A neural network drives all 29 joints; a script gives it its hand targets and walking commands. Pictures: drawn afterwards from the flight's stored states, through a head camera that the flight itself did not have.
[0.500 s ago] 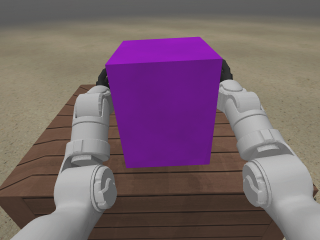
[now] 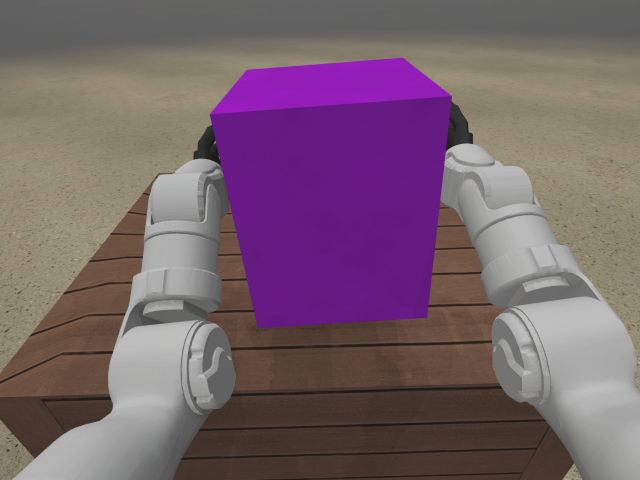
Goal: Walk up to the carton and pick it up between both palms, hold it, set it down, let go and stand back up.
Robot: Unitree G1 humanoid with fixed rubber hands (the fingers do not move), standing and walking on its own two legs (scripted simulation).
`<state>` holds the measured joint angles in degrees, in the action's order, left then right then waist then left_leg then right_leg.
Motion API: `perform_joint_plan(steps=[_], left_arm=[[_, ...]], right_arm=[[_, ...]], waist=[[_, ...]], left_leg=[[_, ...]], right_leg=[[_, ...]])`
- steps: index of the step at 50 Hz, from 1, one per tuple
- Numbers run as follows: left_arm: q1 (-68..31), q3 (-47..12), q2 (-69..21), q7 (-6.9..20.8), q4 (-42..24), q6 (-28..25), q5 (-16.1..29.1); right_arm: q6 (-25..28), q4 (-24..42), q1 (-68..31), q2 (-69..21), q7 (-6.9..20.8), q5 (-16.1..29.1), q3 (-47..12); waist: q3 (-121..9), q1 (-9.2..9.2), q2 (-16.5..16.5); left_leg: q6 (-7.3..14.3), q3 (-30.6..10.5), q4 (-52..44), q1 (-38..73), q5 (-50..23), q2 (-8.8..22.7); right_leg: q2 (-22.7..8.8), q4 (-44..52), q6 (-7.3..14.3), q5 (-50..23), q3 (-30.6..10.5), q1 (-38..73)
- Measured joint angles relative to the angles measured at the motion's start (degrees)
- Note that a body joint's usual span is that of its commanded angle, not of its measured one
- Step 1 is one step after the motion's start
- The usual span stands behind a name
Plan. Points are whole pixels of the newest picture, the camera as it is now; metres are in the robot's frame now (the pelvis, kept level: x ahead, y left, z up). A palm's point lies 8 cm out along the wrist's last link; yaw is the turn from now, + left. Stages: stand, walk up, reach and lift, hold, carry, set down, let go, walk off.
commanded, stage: hold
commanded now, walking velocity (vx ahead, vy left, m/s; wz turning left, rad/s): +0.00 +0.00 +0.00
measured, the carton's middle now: (332, 188) +0.39 +0.00 +0.26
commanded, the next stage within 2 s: none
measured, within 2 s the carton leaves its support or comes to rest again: neither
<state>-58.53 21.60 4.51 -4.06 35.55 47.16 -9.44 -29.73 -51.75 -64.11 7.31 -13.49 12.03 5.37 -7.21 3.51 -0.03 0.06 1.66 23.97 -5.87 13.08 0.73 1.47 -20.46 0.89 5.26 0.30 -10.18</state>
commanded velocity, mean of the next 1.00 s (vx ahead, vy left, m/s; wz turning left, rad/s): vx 0.00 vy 0.00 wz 0.00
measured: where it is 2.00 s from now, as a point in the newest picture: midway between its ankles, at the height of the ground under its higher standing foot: outside the picture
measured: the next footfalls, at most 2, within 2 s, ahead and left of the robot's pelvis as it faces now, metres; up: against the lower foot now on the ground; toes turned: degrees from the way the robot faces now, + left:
none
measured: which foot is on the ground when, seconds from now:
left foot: down 0.00-1.00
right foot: down 0.00-1.00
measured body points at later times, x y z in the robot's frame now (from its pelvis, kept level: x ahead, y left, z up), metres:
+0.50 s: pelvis +0.00 +0.00 +0.00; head -0.09 +0.00 +0.44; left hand +0.39 +0.14 +0.29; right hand +0.39 -0.15 +0.31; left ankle +0.01 +0.12 -0.74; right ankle +0.07 -0.10 -0.74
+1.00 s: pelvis +0.00 +0.00 +0.00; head -0.11 +0.01 +0.44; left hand +0.38 +0.14 +0.32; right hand +0.38 -0.15 +0.34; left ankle +0.01 +0.12 -0.74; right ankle +0.07 -0.10 -0.74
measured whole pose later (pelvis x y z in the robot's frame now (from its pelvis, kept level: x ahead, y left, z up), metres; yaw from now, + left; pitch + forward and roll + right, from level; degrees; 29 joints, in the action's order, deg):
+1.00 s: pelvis +0.00 +0.00 +0.00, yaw +0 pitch -5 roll +0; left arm -62.4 22.1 4.8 -4.7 35.6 51.9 -9.4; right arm -35.5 -51.8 -67.9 9.9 -14.1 15.7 4.2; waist -10.8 3.5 0.0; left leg 0.1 1.6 24.0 -5.9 13.2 0.7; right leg 1.5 -20.5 0.9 5.4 0.3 -10.2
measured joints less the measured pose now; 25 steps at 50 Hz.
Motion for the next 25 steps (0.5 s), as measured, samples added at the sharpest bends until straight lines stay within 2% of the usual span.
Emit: perform_joint_plan(steps=[16,25], left_arm=[[-1.7,0.6,0.2,-0.2,0.0,1.3,0.0],[-1.7,-1.1,0.3,-0.3,0.0,2.9,0.0]], right_arm=[[-1.8,0.0,-1.7,0.7,-0.1,0.5,-0.1],[-3.4,0.0,-1.7,2.1,-0.2,2.9,-2.4]], waist=[[-0.5,-0.02,0.0],[-1.4,-0.02,0.0]], left_leg=[[0.0,0.0,0.0,0.0,0.0,0.0],[0.0,0.0,0.0,0.0,0.0,0.0]], right_leg=[[0.0,0.0,0.0,0.0,0.0,0.0],[0.0,0.0,0.0,0.0,0.0,0.0]])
